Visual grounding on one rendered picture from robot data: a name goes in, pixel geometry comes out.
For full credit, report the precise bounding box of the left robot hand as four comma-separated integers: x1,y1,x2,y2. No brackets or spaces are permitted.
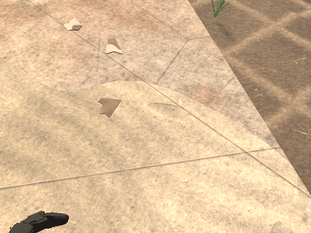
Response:
9,211,69,233

